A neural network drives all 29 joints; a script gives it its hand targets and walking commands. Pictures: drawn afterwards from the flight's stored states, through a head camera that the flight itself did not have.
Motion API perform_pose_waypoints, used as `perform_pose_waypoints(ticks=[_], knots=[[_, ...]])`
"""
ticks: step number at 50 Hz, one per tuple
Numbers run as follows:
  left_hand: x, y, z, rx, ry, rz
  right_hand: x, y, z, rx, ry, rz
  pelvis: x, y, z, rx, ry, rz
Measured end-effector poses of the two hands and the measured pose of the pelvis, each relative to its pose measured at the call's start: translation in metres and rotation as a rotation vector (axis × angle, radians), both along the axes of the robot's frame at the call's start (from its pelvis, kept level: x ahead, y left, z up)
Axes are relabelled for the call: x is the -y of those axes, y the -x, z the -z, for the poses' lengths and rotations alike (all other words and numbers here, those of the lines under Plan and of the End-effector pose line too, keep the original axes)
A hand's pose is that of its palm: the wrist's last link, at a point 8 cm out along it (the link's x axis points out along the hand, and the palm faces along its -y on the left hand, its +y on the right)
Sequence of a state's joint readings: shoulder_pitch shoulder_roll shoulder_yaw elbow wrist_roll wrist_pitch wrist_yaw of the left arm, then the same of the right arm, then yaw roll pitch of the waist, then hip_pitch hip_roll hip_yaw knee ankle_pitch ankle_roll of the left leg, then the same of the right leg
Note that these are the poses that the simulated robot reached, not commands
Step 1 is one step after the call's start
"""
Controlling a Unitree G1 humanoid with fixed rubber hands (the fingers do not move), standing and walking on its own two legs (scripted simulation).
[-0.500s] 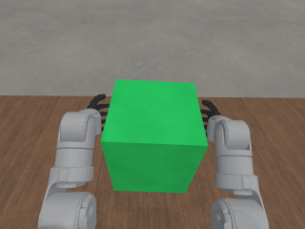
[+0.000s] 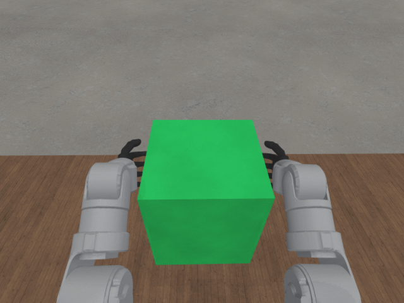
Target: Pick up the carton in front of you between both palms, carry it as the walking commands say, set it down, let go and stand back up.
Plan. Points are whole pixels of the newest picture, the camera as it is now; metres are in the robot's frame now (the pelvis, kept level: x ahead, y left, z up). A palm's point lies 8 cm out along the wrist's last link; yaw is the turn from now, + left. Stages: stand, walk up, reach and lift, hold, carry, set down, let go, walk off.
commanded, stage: carry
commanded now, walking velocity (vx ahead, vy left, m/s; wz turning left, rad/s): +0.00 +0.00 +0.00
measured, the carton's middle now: (203, 194) +0.35 +0.00 +0.02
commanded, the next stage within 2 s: none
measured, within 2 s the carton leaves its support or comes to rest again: neither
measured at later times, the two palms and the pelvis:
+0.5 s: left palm (132, 99) +0.59 +0.18 +0.09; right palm (247, 104) +0.58 -0.11 +0.09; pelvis +0.22 +0.03 -0.02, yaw -1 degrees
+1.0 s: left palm (143, 94) +0.58 +0.15 +0.11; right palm (261, 98) +0.58 -0.15 +0.11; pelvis +0.23 +0.01 -0.01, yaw -1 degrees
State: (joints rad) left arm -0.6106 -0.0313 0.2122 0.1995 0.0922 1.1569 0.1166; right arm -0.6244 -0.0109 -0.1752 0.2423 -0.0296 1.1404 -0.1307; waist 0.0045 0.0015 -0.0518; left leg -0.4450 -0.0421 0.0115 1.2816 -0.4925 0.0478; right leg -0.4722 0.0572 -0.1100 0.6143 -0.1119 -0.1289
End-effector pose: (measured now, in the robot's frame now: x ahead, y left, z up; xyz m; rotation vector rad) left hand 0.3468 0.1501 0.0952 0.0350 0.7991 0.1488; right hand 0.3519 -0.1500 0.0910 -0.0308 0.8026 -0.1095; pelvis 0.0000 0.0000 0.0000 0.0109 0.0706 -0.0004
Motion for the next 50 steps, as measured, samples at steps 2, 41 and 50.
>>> perform_pose_waypoints(ticks=[2, 41, 50], knots=[[-0.005, -0.013, 0.007, -0.024, -0.001, -0.015, -0.005, -0.019, 0.006, -0.023, 0.004, -0.021, 0.003, -0.018, -0.004, -0.003, -0.005, -0.003], [-0.014, -0.256, -0.011, 0.075, 0.021, 0.015, -0.014, -0.248, -0.012, 0.074, -0.010, 0.044, -0.018, -0.245, 0.015, -0.007, 0.019, 0.017], [-0.002, -0.232, -0.014, 0.063, 0.009, 0.029, -0.003, -0.224, -0.016, 0.063, 0.007, 0.032, -0.007, -0.229, 0.014, 0.027, 0.018, 0.016]])
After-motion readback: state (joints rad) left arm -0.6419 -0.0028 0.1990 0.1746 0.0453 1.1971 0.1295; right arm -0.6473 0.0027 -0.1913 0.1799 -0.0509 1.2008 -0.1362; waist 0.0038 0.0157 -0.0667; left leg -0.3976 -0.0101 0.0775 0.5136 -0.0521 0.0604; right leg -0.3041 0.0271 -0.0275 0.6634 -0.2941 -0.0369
